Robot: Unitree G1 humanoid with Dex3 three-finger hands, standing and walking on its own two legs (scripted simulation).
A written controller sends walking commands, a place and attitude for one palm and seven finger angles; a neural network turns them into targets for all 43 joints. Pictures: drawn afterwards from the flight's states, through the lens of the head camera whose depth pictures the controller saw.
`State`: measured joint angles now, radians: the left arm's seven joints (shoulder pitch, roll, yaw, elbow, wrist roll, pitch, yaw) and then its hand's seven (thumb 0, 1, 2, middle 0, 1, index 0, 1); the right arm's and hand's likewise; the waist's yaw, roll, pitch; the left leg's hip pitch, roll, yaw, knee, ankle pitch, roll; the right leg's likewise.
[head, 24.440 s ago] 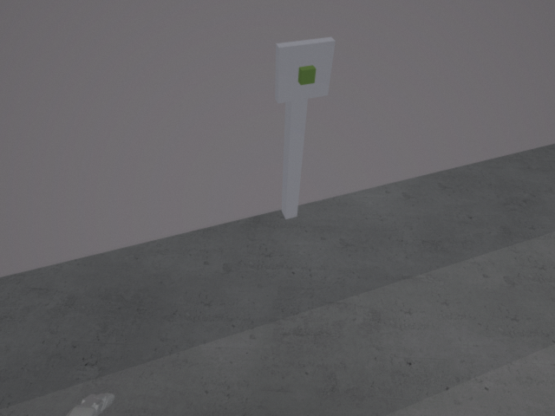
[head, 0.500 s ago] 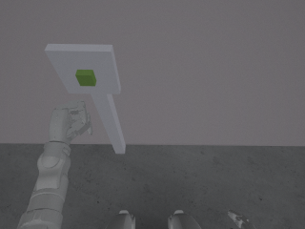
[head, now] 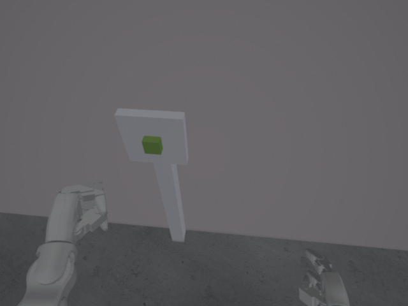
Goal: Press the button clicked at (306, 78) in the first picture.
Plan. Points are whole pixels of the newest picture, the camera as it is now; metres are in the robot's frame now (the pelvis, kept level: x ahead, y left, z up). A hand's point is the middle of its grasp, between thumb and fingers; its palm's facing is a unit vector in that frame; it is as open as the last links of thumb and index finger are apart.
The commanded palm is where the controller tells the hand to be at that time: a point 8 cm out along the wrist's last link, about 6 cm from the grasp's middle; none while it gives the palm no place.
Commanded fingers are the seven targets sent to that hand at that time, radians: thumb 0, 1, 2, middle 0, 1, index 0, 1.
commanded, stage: draw the hand back to the body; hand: left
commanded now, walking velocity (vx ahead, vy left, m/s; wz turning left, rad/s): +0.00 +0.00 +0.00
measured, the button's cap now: (152, 144) +0.53 +0.18 -0.01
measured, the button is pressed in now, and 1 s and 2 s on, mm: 0 0 0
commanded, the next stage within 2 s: step back with the hand held close in 0.78 s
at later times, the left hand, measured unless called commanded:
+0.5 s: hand (36, 215) +0.20 +0.24 +0.18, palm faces +0.38 -0.83 -0.40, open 3.1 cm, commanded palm +0.14 +0.29 +0.20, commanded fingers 0.00 0.90 0.90 -1.30 -1.50 -1.30 -1.50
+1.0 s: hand (24, 229) +0.18 +0.24 +0.19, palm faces +0.42 -0.81 -0.41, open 3.1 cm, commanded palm +0.12 +0.27 +0.20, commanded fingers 0.00 0.90 0.90 -1.30 -1.50 -1.30 -1.50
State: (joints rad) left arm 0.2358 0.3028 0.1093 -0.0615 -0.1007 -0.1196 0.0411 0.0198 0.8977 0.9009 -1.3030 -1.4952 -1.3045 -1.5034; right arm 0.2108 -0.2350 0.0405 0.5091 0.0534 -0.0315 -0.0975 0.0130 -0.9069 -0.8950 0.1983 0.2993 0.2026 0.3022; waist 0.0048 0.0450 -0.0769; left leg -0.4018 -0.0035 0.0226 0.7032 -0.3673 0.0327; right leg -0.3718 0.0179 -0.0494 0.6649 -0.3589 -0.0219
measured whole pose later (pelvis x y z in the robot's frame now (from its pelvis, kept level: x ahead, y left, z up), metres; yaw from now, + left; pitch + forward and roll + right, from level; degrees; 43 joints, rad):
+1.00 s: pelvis -0.01 -0.01 +0.02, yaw +0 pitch -4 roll -2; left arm 0.52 0.33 0.32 -0.46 -0.05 -0.13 0.11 0.02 0.89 0.90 -1.31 -1.49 -1.31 -1.50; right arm 0.20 -0.23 0.03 0.61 0.00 -0.09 -0.07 0.01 -0.90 -0.89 0.20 0.30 0.20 0.30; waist 0.03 0.08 0.00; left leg -0.16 0.01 0.02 0.47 -0.25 0.02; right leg -0.10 0.04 -0.05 0.36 -0.20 -0.03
